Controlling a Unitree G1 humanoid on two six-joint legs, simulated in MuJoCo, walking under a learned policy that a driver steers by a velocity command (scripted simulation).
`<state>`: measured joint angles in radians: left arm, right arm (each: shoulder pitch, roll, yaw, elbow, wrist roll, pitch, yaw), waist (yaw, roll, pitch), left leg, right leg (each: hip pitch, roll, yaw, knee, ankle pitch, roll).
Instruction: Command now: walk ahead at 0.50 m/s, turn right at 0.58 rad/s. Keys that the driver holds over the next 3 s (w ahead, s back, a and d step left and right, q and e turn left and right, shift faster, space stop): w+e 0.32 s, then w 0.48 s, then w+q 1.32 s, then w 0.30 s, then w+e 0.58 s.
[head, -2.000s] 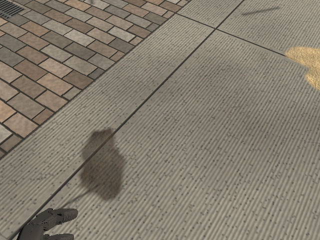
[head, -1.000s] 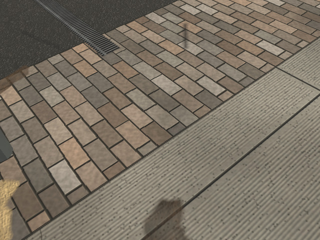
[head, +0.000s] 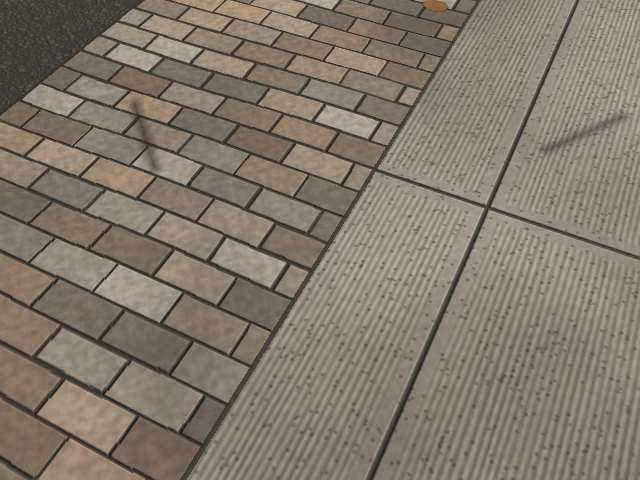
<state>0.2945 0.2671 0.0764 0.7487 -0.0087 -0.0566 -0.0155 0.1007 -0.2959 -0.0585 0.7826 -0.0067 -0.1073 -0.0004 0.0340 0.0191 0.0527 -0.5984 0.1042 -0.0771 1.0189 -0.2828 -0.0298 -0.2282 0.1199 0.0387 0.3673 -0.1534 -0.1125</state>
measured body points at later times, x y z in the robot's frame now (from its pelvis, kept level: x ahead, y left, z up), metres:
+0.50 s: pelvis +0.28 +0.05 +0.00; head +0.30 +0.05 +0.45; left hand +0.50 +0.27 -0.10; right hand +0.25 -0.23 -0.12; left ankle +0.29 +0.16 -0.74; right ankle +0.29 -0.11 -0.67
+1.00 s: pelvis +0.52 -0.08 +0.00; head +0.53 -0.10 +0.45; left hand +0.66 +0.16 -0.10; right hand +0.57 -0.39 -0.12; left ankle +0.63 +0.06 -0.66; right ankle +0.49 -0.16 -0.74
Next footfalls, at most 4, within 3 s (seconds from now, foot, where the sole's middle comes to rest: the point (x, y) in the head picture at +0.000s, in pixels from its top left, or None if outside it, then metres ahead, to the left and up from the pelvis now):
0.24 left None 0.33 0.15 -0.78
0.74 right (436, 450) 0.52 -0.18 -0.78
1.30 left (356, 305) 0.87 -0.01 -0.78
1.76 right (426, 217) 1.15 -0.20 -0.78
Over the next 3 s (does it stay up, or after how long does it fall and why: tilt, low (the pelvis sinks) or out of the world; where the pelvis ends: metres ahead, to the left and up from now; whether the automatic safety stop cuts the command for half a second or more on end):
stays up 1.60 0.13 0.00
